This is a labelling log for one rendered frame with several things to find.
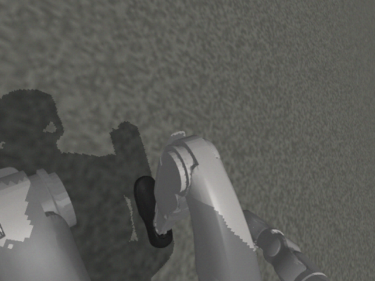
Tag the right robot arm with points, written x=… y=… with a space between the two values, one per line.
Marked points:
x=286 y=258

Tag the right robot foot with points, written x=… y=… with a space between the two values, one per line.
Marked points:
x=145 y=201

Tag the right robot hand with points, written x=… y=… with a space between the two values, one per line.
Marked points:
x=256 y=225

